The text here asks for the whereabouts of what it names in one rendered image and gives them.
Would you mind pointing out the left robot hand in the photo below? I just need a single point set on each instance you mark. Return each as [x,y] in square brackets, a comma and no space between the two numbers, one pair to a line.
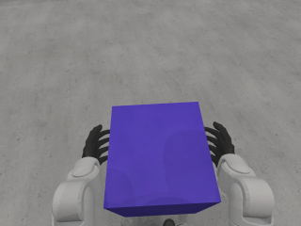
[93,144]

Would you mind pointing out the left robot forearm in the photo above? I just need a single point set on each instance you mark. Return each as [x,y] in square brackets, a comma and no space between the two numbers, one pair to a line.
[73,203]

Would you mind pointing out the carton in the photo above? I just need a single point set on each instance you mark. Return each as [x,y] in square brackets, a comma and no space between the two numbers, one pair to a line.
[159,162]

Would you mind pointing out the right robot forearm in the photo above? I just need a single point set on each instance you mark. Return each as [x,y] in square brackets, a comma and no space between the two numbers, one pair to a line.
[251,199]

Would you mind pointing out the right robot hand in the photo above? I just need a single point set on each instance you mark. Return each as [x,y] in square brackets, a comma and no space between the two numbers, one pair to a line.
[222,142]

